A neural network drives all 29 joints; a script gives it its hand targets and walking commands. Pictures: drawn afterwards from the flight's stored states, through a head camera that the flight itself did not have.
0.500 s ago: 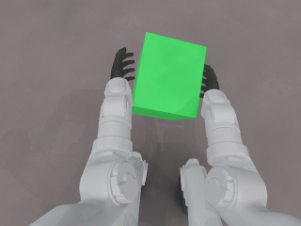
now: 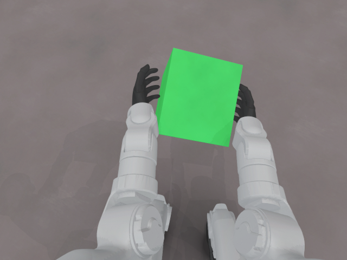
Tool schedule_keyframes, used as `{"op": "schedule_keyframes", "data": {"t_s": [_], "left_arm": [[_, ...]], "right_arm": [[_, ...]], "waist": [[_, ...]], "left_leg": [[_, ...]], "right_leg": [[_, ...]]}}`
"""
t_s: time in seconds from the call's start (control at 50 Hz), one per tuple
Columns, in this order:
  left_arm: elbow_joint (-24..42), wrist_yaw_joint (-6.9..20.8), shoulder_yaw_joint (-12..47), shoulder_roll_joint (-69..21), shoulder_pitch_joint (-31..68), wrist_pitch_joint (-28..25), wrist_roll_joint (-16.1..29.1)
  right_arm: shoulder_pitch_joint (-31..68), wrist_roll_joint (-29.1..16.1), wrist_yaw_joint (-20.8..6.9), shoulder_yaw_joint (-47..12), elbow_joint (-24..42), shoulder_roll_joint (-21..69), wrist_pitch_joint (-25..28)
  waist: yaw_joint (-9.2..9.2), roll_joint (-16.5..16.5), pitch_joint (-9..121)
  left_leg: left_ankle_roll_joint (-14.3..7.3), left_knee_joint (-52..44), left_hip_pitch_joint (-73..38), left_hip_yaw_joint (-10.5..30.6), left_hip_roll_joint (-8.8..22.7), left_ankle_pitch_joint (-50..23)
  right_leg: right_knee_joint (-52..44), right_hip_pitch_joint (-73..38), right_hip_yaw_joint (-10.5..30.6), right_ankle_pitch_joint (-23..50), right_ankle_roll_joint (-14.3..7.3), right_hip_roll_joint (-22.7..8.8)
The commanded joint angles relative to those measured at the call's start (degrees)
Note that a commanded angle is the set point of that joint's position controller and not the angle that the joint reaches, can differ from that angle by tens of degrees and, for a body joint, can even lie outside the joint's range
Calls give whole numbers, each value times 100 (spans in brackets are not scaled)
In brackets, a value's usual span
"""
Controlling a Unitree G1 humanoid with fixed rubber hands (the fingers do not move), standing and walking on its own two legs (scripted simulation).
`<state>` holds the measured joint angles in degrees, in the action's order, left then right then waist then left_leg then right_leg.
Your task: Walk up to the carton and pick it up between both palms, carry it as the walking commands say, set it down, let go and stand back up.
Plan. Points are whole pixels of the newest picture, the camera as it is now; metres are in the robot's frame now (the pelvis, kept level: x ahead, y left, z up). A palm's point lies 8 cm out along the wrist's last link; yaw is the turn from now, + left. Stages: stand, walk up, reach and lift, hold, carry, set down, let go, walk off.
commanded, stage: reach and lift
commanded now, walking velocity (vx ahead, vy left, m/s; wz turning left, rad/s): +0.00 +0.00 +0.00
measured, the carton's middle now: (189, 104) +0.49 +0.03 -0.09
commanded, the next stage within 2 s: none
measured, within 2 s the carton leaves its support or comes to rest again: neither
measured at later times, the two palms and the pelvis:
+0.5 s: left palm (137, 109) +0.40 +0.13 +0.04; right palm (257, 127) +0.39 -0.11 +0.02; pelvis +0.01 +0.00 +0.07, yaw +1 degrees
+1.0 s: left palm (134, 93) +0.39 +0.11 +0.13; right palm (284, 121) +0.37 -0.12 +0.10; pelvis +0.03 -0.01 +0.12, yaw +2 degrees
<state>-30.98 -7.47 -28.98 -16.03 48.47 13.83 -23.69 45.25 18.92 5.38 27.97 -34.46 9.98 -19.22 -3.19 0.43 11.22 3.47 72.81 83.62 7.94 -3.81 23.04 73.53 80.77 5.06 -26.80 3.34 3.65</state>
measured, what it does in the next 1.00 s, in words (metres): rises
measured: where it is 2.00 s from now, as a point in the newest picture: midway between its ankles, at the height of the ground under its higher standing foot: (184, 245)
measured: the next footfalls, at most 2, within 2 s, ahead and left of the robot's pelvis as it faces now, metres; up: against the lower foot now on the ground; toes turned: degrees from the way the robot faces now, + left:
none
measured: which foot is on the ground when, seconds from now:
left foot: down 0.00-1.00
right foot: down 0.00-1.00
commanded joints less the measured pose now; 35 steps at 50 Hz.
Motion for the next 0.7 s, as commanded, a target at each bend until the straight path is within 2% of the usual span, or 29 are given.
{"op": "schedule_keyframes", "data": {"t_s": [0.0, 0.02, 0.06, 0.08, 0.1, 0.12, 0.18, 0.2, 0.22, 0.24, 0.26, 0.28, 0.3, 0.32, 0.34, 0.36, 0.38, 0.4, 0.42, 0.44, 0.46, 0.48, 0.5, 0.52, 0.54, 0.58, 0.62, 0.66, 0.68], "left_arm": [[-1987, 1761, 2566, -5580, 1560, 645, 539], [-1646, 1811, 2972, -5796, 1750, 699, 832], [-1764, 1822, 2979, -5655, 2186, 636, 858], [-1347, 1776, 3176, -5653, 2046, 533, 945], [-1571, 1733, 3216, -5826, 2078, 521, 910], [-1207, 1675, 3248, -5746, 2159, 390, 933], [-1609, 1536, 3118, -5741, 1727, 386, 780], [-2032, 1537, 2632, -5365, 1162, 446, 420], [-2490, 1500, 2370, -5703, 491, 613, 191], [-2454, 1512, 2239, -5464, 654, 723, 157], [-2724, 1491, 2014, -5361, 441, 905, -66], [-2367, 1455, 1960, -5336, 773, 794, 16], [-2634, 1558, 1888, -5631, 350, 914, 8], [-2145, 1657, 2232, -5477, 838, 788, 243], [-1679, 1691, 2481, -5548, 1316, 699, 504], [-1776, 1745, 2523, -5709, 1265, 674, 590], [-1273, 1729, 3050, -6067, 1459, 522, 866], [-1067, 1721, 3364, -5995, 1838, 458, 1022], [-1322, 1702, 3284, -5811, 1706, 443, 929], [-825, 1657, 3728, -6364, 1785, 341, 1154], [-1309, 1636, 3715, -6239, 1464, 409, 1008], [-996, 1581, 3839, -6290, 1409, 356, 1115], [-1568, 1519, 3623, -6091, 765, 548, 857], [-1950, 1551, 3221, -5872, 329, 697, 556], [-1858, 1500, 3162, -5982, 400, 711, 501], [-2188, 1518, 2846, -5976, -348, 925, 236], [-2213, 1564, 2566, -5691, 56, 922, 208], [-1693, 1641, 2689, -5655, 304, 655, 420], [-1518, 1647, 2791, -6063, 394, 573, 522]], "right_arm": [[3170, -163, -1524, -2724, -679, 5295, 66], [3046, -250, -1510, -2825, -284, 5170, 145], [3900, -538, -1506, -2959, 0, 5312, 271], [3971, -745, -1535, -3362, 349, 5620, 284], [4189, -871, -1508, -3277, 629, 5293, 449], [4492, -975, -1572, -3608, 959, 5542, 477], [3806, -884, -1608, -3492, 299, 5622, 452], [3403, -691, -1659, -3271, -353, 5802, 280], [3217, -527, -1629, -3133, -261, 5418, 250], [3153, -322, -1617, -2912, -580, 5477, 35], [2986, -159, -1672, -2552, -862, 5297, -60], [3159, -237, -1712, -2765, -770, 5416, -63], [3029, -85, -1670, -2747, -513, 5182, -97], [3349, -339, -1680, -3149, 124, 5277, 7], [3196, -402, -1657, -3086, -73, 5525, 7], [3921, -599, -1656, -3282, 621, 5322, 182], [3548, -593, -1635, -3481, 757, 5571, 288], [3671, -711, -1609, -3382, 551, 5783, 343], [3699, -682, -1592, -3319, 508, 5603, 425], [3460, -744, -1581, -3682, 766, 5663, 515], [3232, -719, -1580, -3557, 371, 5511, 520], [3251, -831, -1597, -3876, 547, 5810, 477], [2481, -561, -1605, -3412, -175, 5620, 312], [1959, -247, -1627, -2976, -606, 5428, 189], [2055, -167, -1665, -2939, -529, 5509, 102], [2097, -190, -1719, -3084, -316, 5458, -63], [2564, -421, -1752, -2942, -38, 5283, -23], [2941, -690, -1768, -3507, 475, 5771, 98], [2939, -804, -1725, -3637, 716, 5945, 166]], "waist": [[609, 408, 3166], [686, -188, 3569], [515, -179, 3456], [208, -281, 4004], [316, -543, 3840], [177, -143, 4074], [157, -430, 3747], [-64, 86, 3246], [19, -202, 2975], [189, 417, 2582], [193, 33, 2442], [-16, 147, 2486], [326, 277, 2301], [249, 387, 2674], [367, 402, 2960], [186, -108, 2909], [521, 341, 3705], [424, 8, 3761], [472, 107, 3223], [533, -49, 3832], [469, -443, 3703], [398, -263, 3978], [530, -500, 3108], [451, -599, 2449], [662, -183, 2560], [323, -157, 2504], [183, -601, 2101], [111, 221, 2451], [166, -5, 2617]], "left_leg": [[-186, -1257, -2937, -783, -684, -423], [-88, -1354, -3285, -871, -715, -828], [-223, -1292, -3333, -655, -634, -950], [-166, -1321, -3500, -692, -684, -1344], [-171, -1396, -3693, -661, -684, -1206], [-165, -1294, -3739, -571, -667, -1653], [-161, -1496, -3997, -572, -627, -1080], [-269, -1600, -3728, -541, -588, -1163], [-209, -1647, -3695, -645, -598, -1027], [-271, -1914, -3851, -660, -620, -376], [-269, -2082, -3946, -610, -537, 122], [-286, -2220, -4004, -674, -567, -150], [-326, -2250, -4225, -652, -563, -158], [-367, -2240, -4486, -646, -530, -564], [-350, -2142, -4596, -573, -545, -1089], [-314, -2223, -4696, -581, -572, -975], [-301, -2102, -4984, -418, -579, -1945], [-210, -2126, -4981, -412, -521, -1816], [-223, -2210, -4895, -281, -458, -2002], [-85, -2122, -5141, -332, -514, -2658], [-54, -2235, -5470, -256, -456, -2405], [-23, -2188, -5292, -345, -477, -2456], [-16, -2402, -5592, -315, -420, -2220], [-11, -2635, -5351, -422, -450, -1831], [-53, -2715, -5330, -315, -384, -1696], [-102, -3042, -5729, -490, -468, -1520], [-263, -3189, -5600, -556, -462, -1080], [-356, -3005, -5795, -477, -448, -2058], [-362, -2930, -5665, -462, -500, -2531]], "right_leg": [[-1478, -2706, -627, 657, -117, 678], [-1579, -3141, -568, 1179, -232, 624], [-1491, -2810, -537, 1271, -220, 579], [-1460, -3172, -560, 1757, -197, 640], [-1524, -2737, -567, 1489, -198, 593], [-1453, -2778, -624, 1816, -129, 657], [-1625, -2725, -550, 1294, -225, 574], [-1670, -2739, -591, 1422, -128, 624], [-1706, -2789, -590, 1201, -179, 578], [-1955, -2811, -746, 542, -74, 629], [-1957, -2849, -706, 152, -148, 559], [-2158, -3351, -529, 294, -169, 545], [-2230, -3312, -564, 287, -147, 534], [-2396, -3461, -447, 516, -80, 493], [-2439, -3681, -367, 1095, -98, 499], [-2380, -3576, -373, 1049, -154, 448], [-2247, -4077, -510, 2092, -142, 598], [-2185, -3882, -511, 2026, -176, 557], [-2290, -3419, -500, 2165, -212, 550], [-2254, -3889, -461, 2666, -254, 609], [-2279, -3380, -581, 2241, -270, 578], [-2314, -4025, -502, 2375, -273, 587], [-2460, -3536, -598, 1980, -256, 493], [-2620, -3406, -631, 1697, -303, 506], [-2674, -3748, -623, 1650, -302, 528], [-2917, -4237, -589, 1516, -215, 517], [-3084, -4330, -362, 1180, -241, 351], [-3240, -4588, -287, 2012, -70, 396], [-3263, -4816, -221, 2525, -97, 345]]}}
